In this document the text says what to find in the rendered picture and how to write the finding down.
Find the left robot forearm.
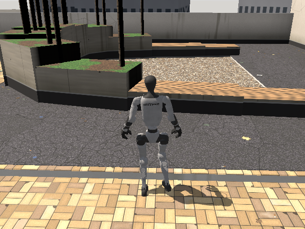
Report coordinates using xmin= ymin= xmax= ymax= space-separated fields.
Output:
xmin=122 ymin=116 xmax=132 ymax=132

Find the right robot forearm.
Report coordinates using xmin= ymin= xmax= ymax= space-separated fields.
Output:
xmin=171 ymin=114 xmax=180 ymax=130

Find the robot right hand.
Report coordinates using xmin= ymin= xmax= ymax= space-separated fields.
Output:
xmin=171 ymin=128 xmax=182 ymax=138

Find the robot left hand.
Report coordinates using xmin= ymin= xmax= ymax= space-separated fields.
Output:
xmin=121 ymin=129 xmax=132 ymax=139

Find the robot right shin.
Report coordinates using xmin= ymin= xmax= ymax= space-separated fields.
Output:
xmin=160 ymin=152 xmax=169 ymax=185

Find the robot right foot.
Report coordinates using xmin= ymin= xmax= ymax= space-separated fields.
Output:
xmin=162 ymin=180 xmax=171 ymax=192

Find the right robot upper arm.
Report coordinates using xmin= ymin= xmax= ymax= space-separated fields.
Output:
xmin=161 ymin=95 xmax=175 ymax=122

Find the left robot upper arm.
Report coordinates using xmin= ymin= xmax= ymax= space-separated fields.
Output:
xmin=128 ymin=96 xmax=141 ymax=123

